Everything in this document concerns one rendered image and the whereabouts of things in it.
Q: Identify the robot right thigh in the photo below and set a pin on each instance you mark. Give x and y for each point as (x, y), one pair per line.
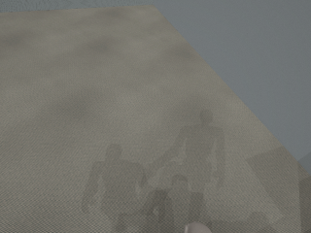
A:
(196, 227)

